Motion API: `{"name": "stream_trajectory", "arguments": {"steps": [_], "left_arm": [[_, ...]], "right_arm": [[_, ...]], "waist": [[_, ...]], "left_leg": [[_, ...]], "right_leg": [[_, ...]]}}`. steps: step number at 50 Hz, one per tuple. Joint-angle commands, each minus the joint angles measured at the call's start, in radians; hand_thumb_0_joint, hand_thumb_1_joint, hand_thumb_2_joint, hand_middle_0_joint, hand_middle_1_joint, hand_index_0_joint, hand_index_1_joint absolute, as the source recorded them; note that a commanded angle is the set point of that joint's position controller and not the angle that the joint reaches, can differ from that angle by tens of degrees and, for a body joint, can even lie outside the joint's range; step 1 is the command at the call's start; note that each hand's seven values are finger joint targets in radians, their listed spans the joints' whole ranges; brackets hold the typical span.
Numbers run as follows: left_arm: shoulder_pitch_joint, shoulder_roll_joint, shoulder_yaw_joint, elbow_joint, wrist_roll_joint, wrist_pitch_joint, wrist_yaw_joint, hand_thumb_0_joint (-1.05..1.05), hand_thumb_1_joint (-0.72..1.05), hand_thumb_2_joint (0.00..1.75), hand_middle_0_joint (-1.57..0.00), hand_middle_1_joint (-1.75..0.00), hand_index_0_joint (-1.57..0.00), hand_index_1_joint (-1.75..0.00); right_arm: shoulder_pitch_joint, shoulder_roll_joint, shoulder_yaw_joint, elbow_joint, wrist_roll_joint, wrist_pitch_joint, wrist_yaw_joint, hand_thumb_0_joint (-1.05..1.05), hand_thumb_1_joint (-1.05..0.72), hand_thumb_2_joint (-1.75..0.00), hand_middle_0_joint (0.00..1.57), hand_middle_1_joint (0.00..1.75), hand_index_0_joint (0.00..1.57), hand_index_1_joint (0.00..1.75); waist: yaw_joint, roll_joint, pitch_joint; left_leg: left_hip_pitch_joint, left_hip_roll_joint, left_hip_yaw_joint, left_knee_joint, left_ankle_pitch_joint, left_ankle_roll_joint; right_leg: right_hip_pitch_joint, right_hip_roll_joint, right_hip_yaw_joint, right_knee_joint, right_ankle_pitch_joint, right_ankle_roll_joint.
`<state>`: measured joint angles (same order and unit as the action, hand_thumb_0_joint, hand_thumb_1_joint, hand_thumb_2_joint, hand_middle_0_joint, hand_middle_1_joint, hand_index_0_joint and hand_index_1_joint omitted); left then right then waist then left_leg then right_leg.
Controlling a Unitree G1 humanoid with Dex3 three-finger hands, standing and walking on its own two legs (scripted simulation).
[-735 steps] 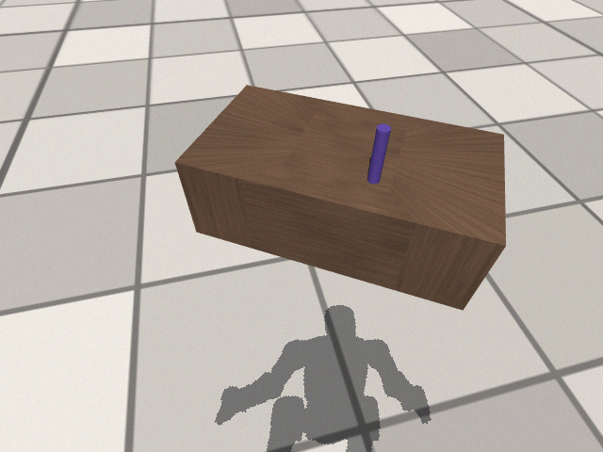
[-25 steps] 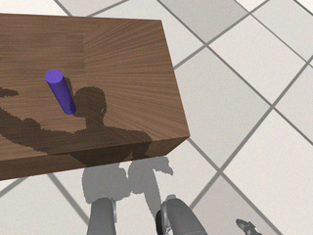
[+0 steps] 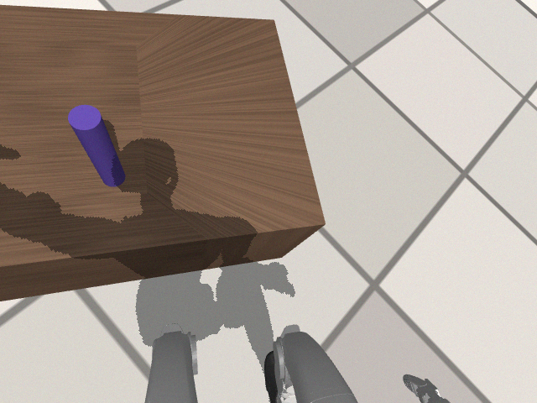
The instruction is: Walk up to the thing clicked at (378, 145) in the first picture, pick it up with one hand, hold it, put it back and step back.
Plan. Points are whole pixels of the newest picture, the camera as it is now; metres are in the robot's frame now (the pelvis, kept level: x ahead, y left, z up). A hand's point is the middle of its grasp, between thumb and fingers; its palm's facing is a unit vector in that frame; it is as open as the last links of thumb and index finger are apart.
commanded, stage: approach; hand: left
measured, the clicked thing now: (101, 152) +0.54 +0.24 -0.16
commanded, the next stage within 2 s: close in in 0.40 s
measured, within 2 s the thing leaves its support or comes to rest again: neither
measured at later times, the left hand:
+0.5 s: hand (39, 169) +0.50 +0.32 -0.15, palm faces +0.28 -0.96 +0.04, open 17.5 cm
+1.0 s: hand (90, 162) +0.52 +0.26 -0.17, palm faces +0.30 -0.95 -0.03, open 17.3 cm
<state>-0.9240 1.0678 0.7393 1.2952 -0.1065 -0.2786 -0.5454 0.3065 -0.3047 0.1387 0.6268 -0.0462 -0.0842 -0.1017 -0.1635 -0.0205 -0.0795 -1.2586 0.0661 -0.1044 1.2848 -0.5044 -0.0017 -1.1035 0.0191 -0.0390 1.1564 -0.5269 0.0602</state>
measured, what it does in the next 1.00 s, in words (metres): lowers itself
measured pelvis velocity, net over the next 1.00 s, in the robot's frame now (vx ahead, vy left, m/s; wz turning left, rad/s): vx -0.06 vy -0.03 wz -0.09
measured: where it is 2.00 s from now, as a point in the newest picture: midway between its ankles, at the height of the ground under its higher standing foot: outside the picture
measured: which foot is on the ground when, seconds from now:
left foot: down 0.00-1.00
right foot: down 0.00-1.00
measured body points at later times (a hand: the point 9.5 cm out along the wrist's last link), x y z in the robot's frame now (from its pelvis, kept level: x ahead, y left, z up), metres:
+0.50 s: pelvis -0.03 -0.01 -0.14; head +0.20 +0.06 +0.24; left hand +0.47 +0.37 -0.15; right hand +0.02 -0.27 -0.24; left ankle +0.04 +0.11 -0.62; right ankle +0.01 -0.17 -0.62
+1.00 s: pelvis -0.06 -0.03 -0.22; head +0.17 +0.02 +0.17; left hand +0.50 +0.31 -0.17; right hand -0.04 -0.29 -0.32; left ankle +0.04 +0.11 -0.62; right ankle +0.01 -0.17 -0.62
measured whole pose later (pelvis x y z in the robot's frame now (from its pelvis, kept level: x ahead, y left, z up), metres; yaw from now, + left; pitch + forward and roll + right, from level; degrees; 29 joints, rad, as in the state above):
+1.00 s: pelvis -0.06 -0.03 -0.22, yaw -5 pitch +36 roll -8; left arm -1.07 0.80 0.64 1.18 0.02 -0.39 -0.15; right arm 0.23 -0.27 0.11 0.62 -0.10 0.11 0.05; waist -0.23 0.02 -0.12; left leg -2.05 0.07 -0.16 2.05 -0.63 -0.04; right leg -1.93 0.06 -0.03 2.00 -0.71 0.06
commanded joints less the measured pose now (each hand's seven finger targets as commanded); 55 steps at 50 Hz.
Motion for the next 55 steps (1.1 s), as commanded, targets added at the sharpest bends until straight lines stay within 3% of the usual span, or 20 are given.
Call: {"name": "stream_trajectory", "arguments": {"steps": [1, 5, 7, 10, 13, 18, 21, 22, 25, 30, 34, 35, 37, 40, 41, 43, 45, 49, 52, 55], "left_arm": [[-0.237, 0.228, -0.027, -0.1, -0.026, -0.075, 0.016, 0.0, -0.61, 0.0, -0.06, -0.03, -0.07, -0.03], [-0.246, 0.173, -0.041, -0.093, -0.041, -0.142, 0.03, 0.0, -0.61, 0.0, -0.06, -0.04, -0.07, -0.03], [-0.266, 0.176, -0.031, -0.116, -0.045, -0.185, 0.039, 0.0, -0.61, 0.0, -0.05, -0.04, -0.06, -0.04], [-0.319, 0.23, 0.017, -0.164, -0.038, -0.257, 0.06, 0.0, -0.61, 0.02, -0.04, -0.07, -0.06, -0.06], [-0.361, 0.246, 0.053, -0.229, -0.02, -0.302, 0.092, 0.0, -0.58, 0.06, -0.03, -0.08, -0.04, -0.08], [-0.379, 0.193, 0.039, -0.28, 0.028, -0.303, 0.141, 0.0, -0.52, 0.09, -0.02, -0.07, -0.02, -0.07], [-0.414, 0.173, 0.03, -0.282, 0.047, -0.298, 0.177, 0.0, -0.5, 0.1, -0.01, -0.07, -0.01, -0.07], [-0.403, 0.139, 0.031, -0.246, 0.046, -0.298, 0.188, 0.0, -0.49, 0.1, -0.01, -0.07, -0.01, -0.07], [-0.42, 0.113, 0.01, -0.19, 0.059, -0.311, 0.225, 0.0, -0.45, 0.11, 0.0, -0.07, -0.01, -0.07], [-0.459, 0.154, 0.018, -0.145, 0.105, -0.331, 0.287, 0.0, -0.43, 0.07, -0.01, -0.07, -0.03, -0.06], [-0.565, 0.148, -0.029, -0.247, 0.14, -0.3, 0.34, 0.0, -0.47, 0.08, -0.02, -0.08, -0.04, -0.07], [-0.575, 0.184, -0.014, -0.282, 0.15, -0.287, 0.356, 0.0, -0.48, 0.07, -0.02, -0.08, -0.04, -0.07], [-0.635, 0.161, -0.044, -0.363, 0.146, -0.258, 0.382, 0.0, -0.49, 0.06, -0.02, -0.08, -0.04, -0.06], [-0.618, 0.123, -0.06, -0.381, 0.142, -0.219, 0.401, 0.0, -0.5, 0.06, -0.02, -0.07, -0.04, -0.06], [-0.601, 0.136, -0.06, -0.397, 0.147, -0.209, 0.405, 0.0, -0.49, 0.06, -0.02, -0.07, -0.04, -0.05], [-0.569, 0.082, -0.097, -0.378, 0.148, -0.192, 0.4, 0.0, -0.5, 0.05, -0.02, -0.07, -0.04, -0.05], [-0.511, 0.05, -0.095, -0.348, 0.134, -0.173, 0.401, 0.0, -0.51, 0.03, -0.03, -0.06, -0.05, -0.04], [-0.436, 0.011, -0.089, -0.296, 0.104, -0.151, 0.407, 0.0, -0.53, 0.04, -0.03, -0.06, -0.05, -0.04], [-0.403, -0.019, -0.091, -0.287, 0.099, -0.149, 0.411, 0.0, -0.56, 0.02, -0.03, -0.06, -0.06, -0.04], [-0.437, -0.02, -0.093, -0.355, 0.098, -0.162, 0.417, 0.0, -0.56, 0.02, -0.03, -0.06, -0.06, -0.03]], "right_arm": [[0.162, -0.217, -0.073, -0.039, 0.001, -0.016, -0.006, 0.0, -0.86, -0.88, 0.2, 0.3, 0.2, 0.3], [0.154, -0.212, -0.067, -0.024, -0.008, -0.012, 0.013, 0.0, -0.86, -0.88, 0.2, 0.3, 0.2, 0.3], [0.147, -0.214, -0.066, -0.018, -0.016, -0.012, 0.026, 0.0, -0.86, -0.88, 0.2, 0.3, 0.2, 0.3], [0.141, -0.217, -0.063, -0.004, -0.037, -0.003, 0.041, 0.0, -0.86, -0.89, 0.2, 0.3, 0.2, 0.3], [0.133, -0.214, -0.067, -0.015, -0.06, 0.016, 0.06, 0.0, -0.87, -0.89, 0.2, 0.3, 0.2, 0.3], [0.128, -0.221, -0.092, -0.018, -0.079, 0.061, 0.087, 0.0, -0.88, -0.89, 0.2, 0.3, 0.2, 0.3], [0.121, -0.213, -0.092, -0.007, -0.081, 0.082, 0.098, 0.0, -0.89, -0.9, 0.2, 0.3, 0.2, 0.3], [0.12, -0.214, -0.093, -0.006, -0.081, 0.087, 0.101, 0.0, -0.9, -0.9, 0.2, 0.3, 0.2, 0.3], [0.096, -0.196, -0.073, -0.017, -0.087, 0.098, 0.116, 0.0, -0.9, -0.9, 0.2, 0.3, 0.2, 0.3], [0.092, -0.205, -0.07, -0.034, -0.097, 0.12, 0.145, 0.0, -0.89, -0.89, 0.2, 0.3, 0.2, 0.3], [0.091, -0.208, -0.082, -0.063, -0.094, 0.147, 0.156, 0.0, -0.89, -0.89, 0.2, 0.3, 0.2, 0.3], [0.098, -0.21, -0.088, -0.06, -0.095, 0.155, 0.154, 0.0, -0.89, -0.89, 0.2, 0.3, 0.2, 0.3], [0.099, -0.204, -0.095, -0.07, -0.088, 0.166, 0.152, 0.0, -0.9, -0.9, 0.2, 0.3, 0.2, 0.3], [0.121, -0.201, -0.104, -0.044, -0.079, 0.178, 0.142, 0.0, -0.9, -0.89, 0.2, 0.3, 0.2, 0.3], [0.126, -0.205, -0.106, -0.04, -0.076, 0.18, 0.139, 0.0, -0.9, -0.89, 0.2, 0.3, 0.2, 0.3], [0.125, -0.193, -0.101, -0.027, -0.071, 0.182, 0.136, 0.0, -0.9, -0.89, 0.2, 0.3, 0.2, 0.3], [0.128, -0.194, -0.102, -0.026, -0.063, 0.183, 0.132, 0.0, -0.9, -0.89, 0.2, 0.3, 0.2, 0.3], [0.109, -0.189, -0.1, -0.037, -0.046, 0.188, 0.133, 0.0, -0.9, -0.89, 0.2, 0.3, 0.2, 0.3], [0.1, -0.188, -0.108, -0.052, -0.037, 0.192, 0.137, 0.0, -0.89, -0.89, 0.2, 0.3, 0.2, 0.3], [0.106, -0.19, -0.119, -0.053, -0.036, 0.193, 0.139, 0.0, -0.9, -0.89, 0.2, 0.3, 0.2, 0.3]], "waist": [[-0.002, 0.246, -0.387], [-0.012, 0.256, -0.437], [-0.014, 0.278, -0.491], [-0.003, 0.348, -0.583], [0.025, 0.434, -0.698], [0.027, 0.526, -0.817], [0.001, 0.487, -0.791], [-0.018, 0.453, -0.767], [-0.048, 0.34, -0.679], [-0.039, 0.324, -0.66], [-0.033, 0.384, -0.73], [-0.02, 0.409, -0.773], [-0.028, 0.405, -0.851], [-0.047, 0.415, -0.858], [-0.038, 0.411, -0.866], [-0.049, 0.392, -0.828], [-0.046, 0.345, -0.762], [-0.039, 0.256, -0.603], [-0.034, 0.226, -0.581], [-0.029, 0.233, -0.647]], "left_leg": [[0.486, 0.003, -0.017, -0.124, 0.317, 0.008], [0.464, 0.009, -0.031, -0.029, 0.36, 0.006], [0.456, 0.016, -0.051, 0.032, 0.404, 0.001], [0.439, 0.017, -0.066, 0.122, 0.454, -0.006], [0.448, 0.015, -0.059, 0.186, 0.482, -0.008], [0.46, 0.024, -0.065, 0.234, 0.507, -0.02], [0.321, 0.022, -0.062, 0.299, 0.427, -0.01], [0.271, 0.021, -0.063, 0.326, 0.394, -0.005], [0.024, 0.011, -0.033, 0.422, 0.263, 0.021], [-0.118, 0.012, -0.016, 0.486, 0.119, 0.019], [-0.119, 0.014, -0.009, 0.481, -0.011, 0.006], [-0.106, 0.014, 0.0, 0.489, -0.005, 0.006], [-0.102, 0.011, 0.016, 0.499, -0.012, 0.009], [-0.111, 0.009, 0.02, 0.521, -0.001, 0.011], [-0.111, 0.009, 0.021, 0.531, 0.022, 0.014], [-0.128, 0.011, 0.016, 0.544, 0.056, 0.016], [-0.179, 0.009, 0.012, 0.548, 0.076, 0.02], [-0.328, 0.006, 0.021, 0.539, -0.012, 0.028], [-0.345, 0.007, 0.015, 0.522, -0.044, 0.03], [-0.297, 0.009, 0.014, 0.527, 0.002, 0.03]], "right_leg": [[-0.059, 0.021, -0.033, -0.076, 0.199, -0.086], [-0.174, 0.021, -0.034, 0.012, 0.2, -0.086], [-0.259, 0.02, -0.038, 0.08, 0.201, -0.088], [-0.364, 0.017, -0.037, 0.188, 0.196, -0.094], [-0.405, 0.013, -0.031, 0.273, 0.193, -0.1], [-0.461, 0.015, -0.032, 0.37, 0.195, -0.106], [-0.501, 0.018, -0.032, 0.43, 0.178, -0.102], [-0.53, 0.018, -0.035, 0.449, 0.165, -0.1], [-0.52, 0.023, -0.033, 0.502, 0.146, -0.089], [-0.57, 0.026, -0.04, 0.574, 0.055, -0.086], [-0.593, 0.03, -0.045, 0.592, -0.036, -0.089], [-0.562, 0.031, -0.04, 0.59, -0.024, -0.086], [-0.514, 0.036, -0.034, 0.574, -0.023, -0.082], [-0.515, 0.036, -0.038, 0.584, -0.001, -0.083], [-0.515, 0.037, -0.038, 0.589, 0.018, -0.084], [-0.536, 0.036, -0.041, 0.603, 0.047, -0.086], [-0.539, 0.037, -0.047, 0.604, 0.066, -0.085], [-0.543, 0.042, -0.045, 0.58, 0.007, -0.08], [-0.553, 0.043, -0.048, 0.576, -0.022, -0.081], [-0.534, 0.044, -0.048, 0.584, 0.019, -0.081]]}}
